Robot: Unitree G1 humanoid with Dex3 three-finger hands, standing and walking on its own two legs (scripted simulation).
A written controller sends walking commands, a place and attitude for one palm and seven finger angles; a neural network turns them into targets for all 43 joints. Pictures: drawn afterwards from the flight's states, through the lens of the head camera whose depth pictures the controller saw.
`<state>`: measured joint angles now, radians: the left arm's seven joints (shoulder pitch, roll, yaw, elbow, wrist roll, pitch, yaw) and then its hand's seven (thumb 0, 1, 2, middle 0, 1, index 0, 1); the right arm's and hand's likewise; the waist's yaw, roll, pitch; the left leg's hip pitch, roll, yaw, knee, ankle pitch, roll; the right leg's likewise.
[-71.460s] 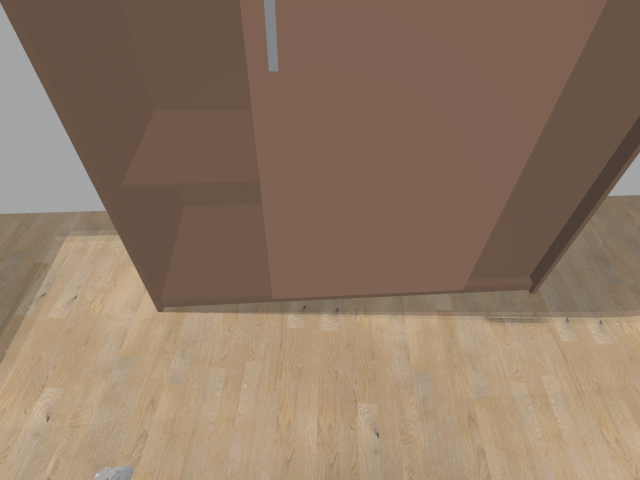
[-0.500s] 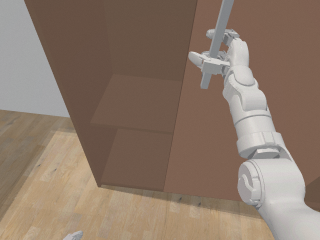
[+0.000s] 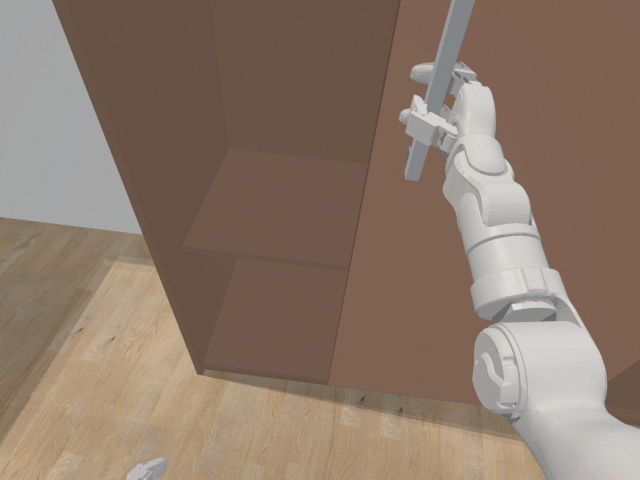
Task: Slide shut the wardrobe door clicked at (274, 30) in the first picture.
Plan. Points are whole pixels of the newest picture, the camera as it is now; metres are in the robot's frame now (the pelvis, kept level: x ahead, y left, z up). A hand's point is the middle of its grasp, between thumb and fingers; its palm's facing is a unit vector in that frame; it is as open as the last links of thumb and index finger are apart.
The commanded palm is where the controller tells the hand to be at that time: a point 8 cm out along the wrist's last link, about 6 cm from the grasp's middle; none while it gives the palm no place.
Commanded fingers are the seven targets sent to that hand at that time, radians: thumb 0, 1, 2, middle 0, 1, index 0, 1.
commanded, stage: grip the handle and tug to test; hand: right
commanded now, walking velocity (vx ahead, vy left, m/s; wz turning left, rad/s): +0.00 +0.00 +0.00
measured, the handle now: (434, 85) +0.52 -0.05 +0.27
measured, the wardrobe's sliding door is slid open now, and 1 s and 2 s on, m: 0.41 0.40 0.34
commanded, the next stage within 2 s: tug the door sideways, standing still in 0.46 s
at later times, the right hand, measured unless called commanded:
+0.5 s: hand (415, 121) +0.46 -0.03 +0.25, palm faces -0.05 +1.00 +0.02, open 5.7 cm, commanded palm +0.42 -0.09 +0.25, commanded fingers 0.00 -0.90 -0.90 0.45 1.40 0.45 1.40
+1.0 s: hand (411, 121) +0.46 -0.03 +0.25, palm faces +0.02 +1.00 -0.05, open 5.6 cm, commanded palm +0.45 -0.03 +0.25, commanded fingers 0.00 -0.90 -0.90 0.45 1.40 0.45 1.40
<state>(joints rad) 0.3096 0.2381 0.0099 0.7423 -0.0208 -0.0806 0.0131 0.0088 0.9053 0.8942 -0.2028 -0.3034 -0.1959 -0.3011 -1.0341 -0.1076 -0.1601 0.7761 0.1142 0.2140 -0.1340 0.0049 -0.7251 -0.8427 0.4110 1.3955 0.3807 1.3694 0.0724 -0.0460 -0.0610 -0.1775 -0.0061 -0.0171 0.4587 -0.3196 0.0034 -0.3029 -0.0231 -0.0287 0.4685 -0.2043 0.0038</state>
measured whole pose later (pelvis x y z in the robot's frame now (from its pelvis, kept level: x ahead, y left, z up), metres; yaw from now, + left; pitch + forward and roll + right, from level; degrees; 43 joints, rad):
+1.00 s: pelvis +0.01 +0.01 +0.00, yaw -3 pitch +3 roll +0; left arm 0.23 0.22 0.02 0.72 -0.02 -0.04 -0.02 0.01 0.91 0.89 -0.20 -0.30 -0.20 -0.30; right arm -1.04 -0.03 -0.02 0.67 0.13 0.29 -0.22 -0.01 -0.77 -0.82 0.39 1.38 0.31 1.39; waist 0.01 -0.04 -0.05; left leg -0.17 0.01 0.04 0.50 -0.37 0.01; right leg -0.32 0.00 0.03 0.52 -0.24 0.01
